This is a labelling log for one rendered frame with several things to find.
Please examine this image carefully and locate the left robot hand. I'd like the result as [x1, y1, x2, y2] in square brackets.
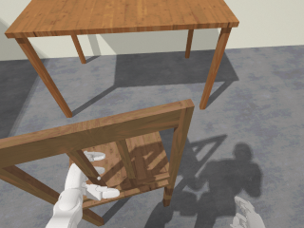
[65, 151, 120, 201]

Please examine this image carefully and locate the table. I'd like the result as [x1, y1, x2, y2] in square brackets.
[5, 0, 239, 118]

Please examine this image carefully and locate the chair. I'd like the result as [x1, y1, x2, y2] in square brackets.
[0, 99, 195, 227]

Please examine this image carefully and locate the right robot hand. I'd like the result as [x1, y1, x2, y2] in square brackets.
[230, 196, 266, 228]

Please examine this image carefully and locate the left robot forearm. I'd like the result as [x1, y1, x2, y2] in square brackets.
[46, 188, 84, 228]

